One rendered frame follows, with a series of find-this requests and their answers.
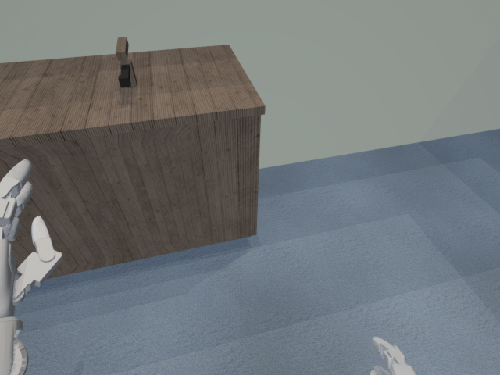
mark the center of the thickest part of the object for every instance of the counter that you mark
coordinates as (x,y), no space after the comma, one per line
(121,174)

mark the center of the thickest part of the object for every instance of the tap lever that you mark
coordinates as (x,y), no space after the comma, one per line
(124,77)

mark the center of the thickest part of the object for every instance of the left robot forearm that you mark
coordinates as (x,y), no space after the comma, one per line
(13,354)

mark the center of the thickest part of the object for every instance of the robot right hand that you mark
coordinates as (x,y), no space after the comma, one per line
(393,358)

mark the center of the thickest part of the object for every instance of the robot left hand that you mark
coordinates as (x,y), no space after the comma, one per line
(15,193)

